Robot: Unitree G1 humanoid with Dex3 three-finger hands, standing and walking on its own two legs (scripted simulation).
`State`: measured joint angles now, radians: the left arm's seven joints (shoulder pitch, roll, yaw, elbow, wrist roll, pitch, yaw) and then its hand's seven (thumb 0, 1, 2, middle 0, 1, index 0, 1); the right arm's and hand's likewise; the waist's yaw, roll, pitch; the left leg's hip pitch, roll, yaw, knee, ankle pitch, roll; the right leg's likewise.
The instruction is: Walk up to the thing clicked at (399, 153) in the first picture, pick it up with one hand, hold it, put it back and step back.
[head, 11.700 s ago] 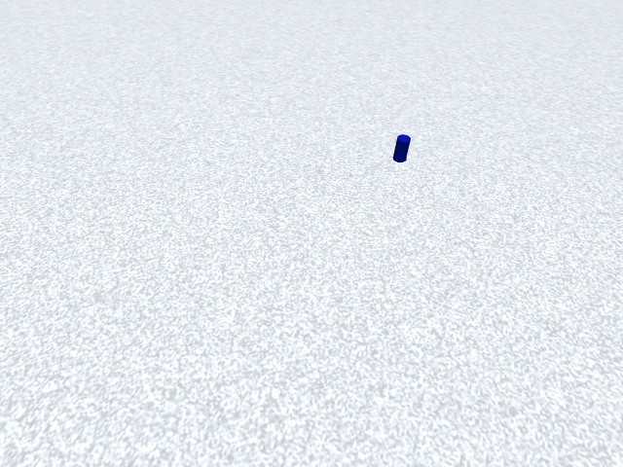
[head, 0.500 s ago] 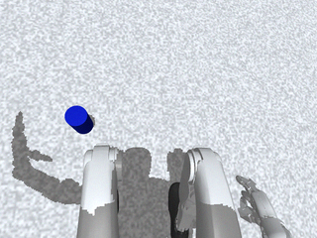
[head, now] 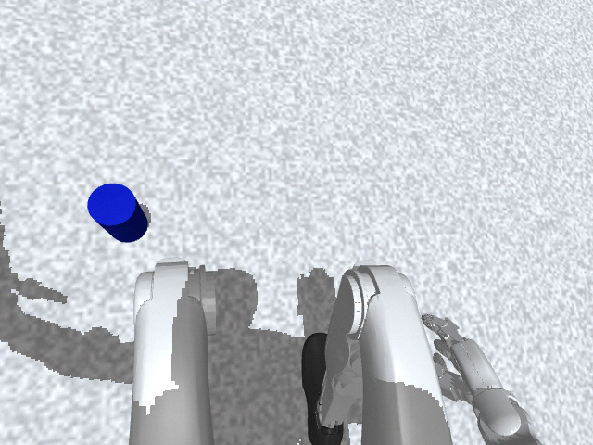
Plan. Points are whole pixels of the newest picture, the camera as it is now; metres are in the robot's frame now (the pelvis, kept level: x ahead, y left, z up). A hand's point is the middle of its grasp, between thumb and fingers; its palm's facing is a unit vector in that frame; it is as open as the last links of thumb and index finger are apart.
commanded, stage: approach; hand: left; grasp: from the side
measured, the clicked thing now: (121, 215) +0.43 +0.28 -0.28
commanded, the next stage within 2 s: close in in 0.26 s
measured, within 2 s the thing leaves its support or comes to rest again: neither
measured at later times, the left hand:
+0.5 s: hand (78, 234) +0.37 +0.32 -0.22, palm faces +0.21 -0.98 +0.06, open 17.6 cm
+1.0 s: hand (116, 232) +0.39 +0.27 -0.25, palm faces +0.25 -0.97 +0.03, open 17.4 cm
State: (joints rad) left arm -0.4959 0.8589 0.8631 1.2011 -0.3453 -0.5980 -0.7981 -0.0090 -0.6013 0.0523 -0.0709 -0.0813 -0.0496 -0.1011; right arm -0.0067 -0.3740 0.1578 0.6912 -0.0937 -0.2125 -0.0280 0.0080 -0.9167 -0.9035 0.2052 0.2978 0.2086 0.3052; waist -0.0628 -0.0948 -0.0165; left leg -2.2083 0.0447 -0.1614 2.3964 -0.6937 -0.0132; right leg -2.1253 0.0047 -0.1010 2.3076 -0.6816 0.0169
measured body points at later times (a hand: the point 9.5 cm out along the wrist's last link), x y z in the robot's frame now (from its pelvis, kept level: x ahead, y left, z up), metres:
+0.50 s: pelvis -0.01 +0.01 -0.06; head +0.21 +0.17 +0.29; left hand +0.36 +0.37 -0.22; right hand +0.18 -0.25 -0.10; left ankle +0.08 +0.13 -0.31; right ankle +0.11 -0.12 -0.31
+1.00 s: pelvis -0.02 +0.02 -0.07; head +0.20 +0.19 +0.28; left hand +0.37 +0.32 -0.24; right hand +0.14 -0.24 -0.09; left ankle +0.08 +0.13 -0.31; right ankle +0.11 -0.12 -0.31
